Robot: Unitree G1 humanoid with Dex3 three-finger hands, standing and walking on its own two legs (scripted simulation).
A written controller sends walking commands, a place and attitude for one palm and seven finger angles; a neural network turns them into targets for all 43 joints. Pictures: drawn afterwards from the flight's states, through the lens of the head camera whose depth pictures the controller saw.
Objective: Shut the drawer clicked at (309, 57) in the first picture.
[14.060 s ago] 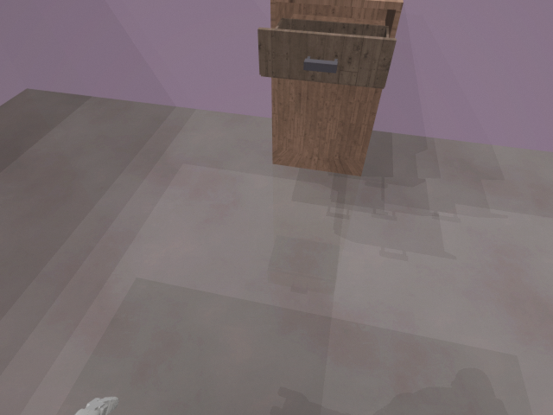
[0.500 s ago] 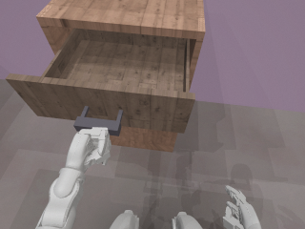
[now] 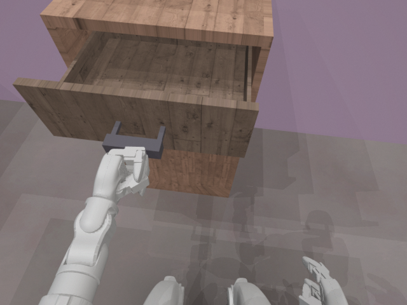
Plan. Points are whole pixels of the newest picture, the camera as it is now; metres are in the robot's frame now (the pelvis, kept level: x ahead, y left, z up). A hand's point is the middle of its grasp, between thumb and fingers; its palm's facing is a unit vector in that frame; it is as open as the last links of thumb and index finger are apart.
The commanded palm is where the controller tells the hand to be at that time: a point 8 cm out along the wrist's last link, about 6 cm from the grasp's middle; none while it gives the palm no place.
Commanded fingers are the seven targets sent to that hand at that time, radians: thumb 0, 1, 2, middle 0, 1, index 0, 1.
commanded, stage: push the drawer shut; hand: left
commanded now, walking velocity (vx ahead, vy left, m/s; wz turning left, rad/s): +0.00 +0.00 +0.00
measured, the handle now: (137, 137) +0.43 +0.14 +0.06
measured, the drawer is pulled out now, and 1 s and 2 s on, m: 0.19 0.05 0.00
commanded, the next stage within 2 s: pull the fist back off the drawer in 1.66 s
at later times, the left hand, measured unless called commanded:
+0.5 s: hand (156, 144) +0.42 +0.10 +0.05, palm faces -0.12 -0.99 -0.06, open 3.1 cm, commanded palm +0.41 +0.16 +0.06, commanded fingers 0.00 0.90 0.90 -1.40 -1.60 -1.40 -1.60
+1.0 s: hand (161, 120) +0.48 +0.10 +0.05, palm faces -0.13 -0.99 -0.04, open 3.1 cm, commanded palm +0.48 +0.15 +0.06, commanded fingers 0.00 0.90 0.90 -1.40 -1.60 -1.40 -1.60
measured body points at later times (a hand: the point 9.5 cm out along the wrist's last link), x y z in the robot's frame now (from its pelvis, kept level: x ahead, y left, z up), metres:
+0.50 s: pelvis -0.01 -0.01 +0.00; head +0.09 -0.01 +0.44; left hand +0.42 +0.16 +0.05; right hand +0.08 -0.27 -0.12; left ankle +0.02 +0.11 -0.66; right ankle +0.02 -0.12 -0.66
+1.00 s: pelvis -0.01 +0.00 -0.01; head +0.11 +0.00 +0.43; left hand +0.48 +0.15 +0.06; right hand +0.02 -0.26 -0.13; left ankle +0.02 +0.11 -0.66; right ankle +0.02 -0.12 -0.66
